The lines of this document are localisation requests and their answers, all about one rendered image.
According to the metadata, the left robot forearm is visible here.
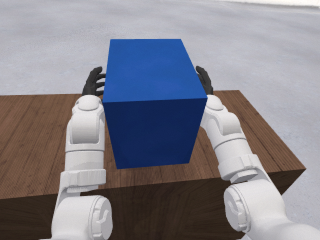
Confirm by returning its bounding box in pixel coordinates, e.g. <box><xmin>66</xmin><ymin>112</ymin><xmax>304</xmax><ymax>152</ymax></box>
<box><xmin>51</xmin><ymin>95</ymin><xmax>106</xmax><ymax>235</ymax></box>

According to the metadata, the robot left upper arm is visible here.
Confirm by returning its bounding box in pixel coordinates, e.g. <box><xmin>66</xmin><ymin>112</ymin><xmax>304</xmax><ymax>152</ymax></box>
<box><xmin>39</xmin><ymin>195</ymin><xmax>113</xmax><ymax>240</ymax></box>

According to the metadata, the robot right hand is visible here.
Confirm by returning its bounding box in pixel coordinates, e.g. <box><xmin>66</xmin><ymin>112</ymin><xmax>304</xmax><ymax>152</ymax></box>
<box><xmin>195</xmin><ymin>65</ymin><xmax>214</xmax><ymax>95</ymax></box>

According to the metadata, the robot right upper arm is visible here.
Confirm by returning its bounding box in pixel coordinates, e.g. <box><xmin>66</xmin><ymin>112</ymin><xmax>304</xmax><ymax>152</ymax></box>
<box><xmin>223</xmin><ymin>179</ymin><xmax>320</xmax><ymax>240</ymax></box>

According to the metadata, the pedestal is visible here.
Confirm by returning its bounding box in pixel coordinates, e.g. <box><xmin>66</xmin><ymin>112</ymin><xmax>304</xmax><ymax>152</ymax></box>
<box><xmin>0</xmin><ymin>90</ymin><xmax>306</xmax><ymax>240</ymax></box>

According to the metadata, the right robot forearm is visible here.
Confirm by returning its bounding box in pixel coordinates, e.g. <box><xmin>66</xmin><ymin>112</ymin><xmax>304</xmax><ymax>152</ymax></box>
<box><xmin>200</xmin><ymin>95</ymin><xmax>287</xmax><ymax>215</ymax></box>

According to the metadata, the carton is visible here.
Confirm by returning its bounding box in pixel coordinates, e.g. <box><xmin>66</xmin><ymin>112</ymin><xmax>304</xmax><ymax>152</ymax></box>
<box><xmin>102</xmin><ymin>39</ymin><xmax>208</xmax><ymax>170</ymax></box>

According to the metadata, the robot left hand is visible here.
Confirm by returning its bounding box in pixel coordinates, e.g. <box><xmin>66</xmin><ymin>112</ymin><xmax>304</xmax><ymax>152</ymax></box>
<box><xmin>81</xmin><ymin>66</ymin><xmax>106</xmax><ymax>103</ymax></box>

